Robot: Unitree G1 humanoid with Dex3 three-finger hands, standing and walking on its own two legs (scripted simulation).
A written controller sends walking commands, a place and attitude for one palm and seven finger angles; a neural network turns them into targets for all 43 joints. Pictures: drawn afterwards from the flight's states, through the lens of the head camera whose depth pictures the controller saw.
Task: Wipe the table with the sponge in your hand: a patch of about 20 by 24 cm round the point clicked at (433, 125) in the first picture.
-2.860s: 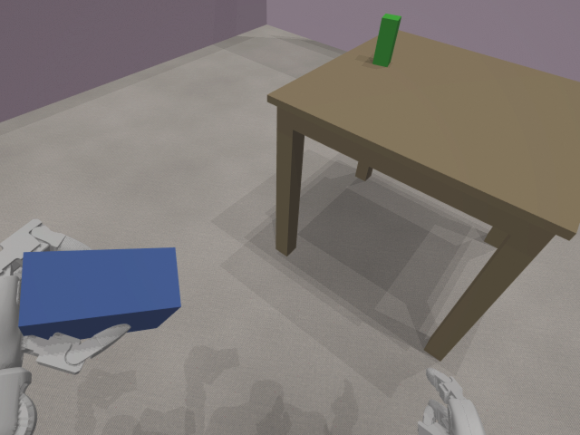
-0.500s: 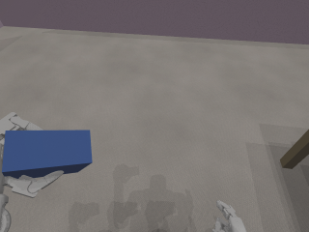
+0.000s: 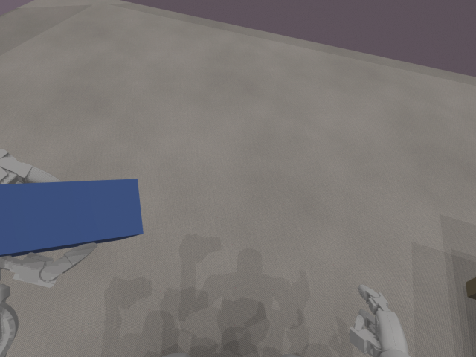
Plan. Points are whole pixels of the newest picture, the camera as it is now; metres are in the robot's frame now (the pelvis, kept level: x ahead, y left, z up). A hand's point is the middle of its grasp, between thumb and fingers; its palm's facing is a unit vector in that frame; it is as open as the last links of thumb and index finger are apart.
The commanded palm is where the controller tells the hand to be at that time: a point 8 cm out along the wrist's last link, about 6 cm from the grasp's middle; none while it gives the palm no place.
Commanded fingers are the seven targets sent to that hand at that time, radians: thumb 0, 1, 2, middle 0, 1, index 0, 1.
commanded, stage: walk around to get in front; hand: left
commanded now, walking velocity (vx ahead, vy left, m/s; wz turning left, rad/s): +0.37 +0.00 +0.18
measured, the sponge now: (91, 216) +0.24 +0.20 +0.17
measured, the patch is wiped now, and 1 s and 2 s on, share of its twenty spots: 0.00 0.00 0.00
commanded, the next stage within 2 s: walk to a spot facing it in 1.70 s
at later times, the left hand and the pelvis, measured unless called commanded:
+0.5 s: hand (111, 167) +0.32 +0.20 +0.18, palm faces +0.46 -0.77 -0.44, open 10.1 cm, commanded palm +0.25 +0.24 +0.20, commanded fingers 0.00 0.10 1.30 -1.20 -1.60 -1.20 -1.60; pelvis +0.13 -0.05 +0.02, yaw +8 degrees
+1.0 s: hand (108, 81) +0.45 +0.23 +0.22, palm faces +0.51 -0.74 -0.44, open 10.1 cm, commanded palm +0.39 +0.28 +0.20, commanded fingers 0.00 0.10 1.30 -1.20 -1.60 -1.20 -1.60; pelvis +0.28 -0.02 +0.02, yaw +10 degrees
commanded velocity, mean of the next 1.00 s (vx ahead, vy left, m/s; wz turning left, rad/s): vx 0.38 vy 0.00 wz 0.16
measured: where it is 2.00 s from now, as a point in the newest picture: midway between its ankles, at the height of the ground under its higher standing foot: (237, 266)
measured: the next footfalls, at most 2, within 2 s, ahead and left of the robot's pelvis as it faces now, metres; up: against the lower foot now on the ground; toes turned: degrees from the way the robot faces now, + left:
right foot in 0.28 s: +0.16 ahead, -0.14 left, +0.00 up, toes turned -6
left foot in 0.72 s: +0.30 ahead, +0.10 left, +0.00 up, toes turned +19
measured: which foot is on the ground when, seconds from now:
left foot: down 0.00-0.28, up 0.30-0.70, down 0.72-1.00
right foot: up 0.00-0.26, down 0.28-0.72, up 0.74-1.00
